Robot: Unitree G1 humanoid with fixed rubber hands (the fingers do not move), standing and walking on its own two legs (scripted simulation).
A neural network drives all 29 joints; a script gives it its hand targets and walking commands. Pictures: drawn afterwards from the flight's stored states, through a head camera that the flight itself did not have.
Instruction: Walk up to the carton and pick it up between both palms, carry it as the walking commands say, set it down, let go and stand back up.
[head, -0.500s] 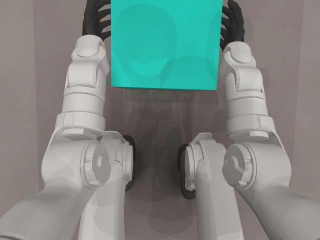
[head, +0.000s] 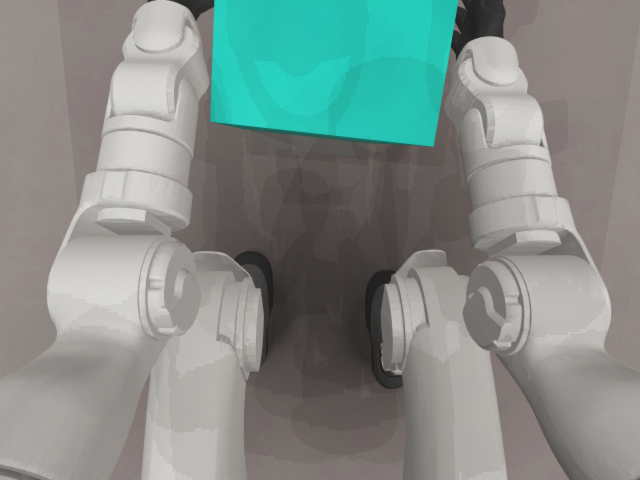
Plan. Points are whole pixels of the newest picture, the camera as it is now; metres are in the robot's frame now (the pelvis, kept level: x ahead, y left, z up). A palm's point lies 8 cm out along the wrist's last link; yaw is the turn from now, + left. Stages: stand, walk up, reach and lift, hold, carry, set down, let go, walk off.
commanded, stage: set down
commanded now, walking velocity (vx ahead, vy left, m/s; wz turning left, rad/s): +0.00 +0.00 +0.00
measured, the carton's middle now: (323, 37) +0.55 +0.01 -0.23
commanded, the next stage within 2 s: none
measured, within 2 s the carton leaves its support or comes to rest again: rests again in 0.96 s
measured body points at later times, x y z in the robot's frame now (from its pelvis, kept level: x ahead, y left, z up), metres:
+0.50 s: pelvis -0.01 +0.00 -0.01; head +0.35 +0.00 +0.26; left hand +0.55 +0.15 -0.16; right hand +0.54 -0.14 -0.18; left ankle +0.12 +0.12 -0.35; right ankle +0.09 -0.12 -0.35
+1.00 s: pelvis +0.00 +0.00 -0.02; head +0.36 +0.00 +0.25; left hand +0.56 +0.16 -0.17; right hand +0.54 -0.13 -0.18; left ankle +0.12 +0.12 -0.35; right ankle +0.09 -0.12 -0.35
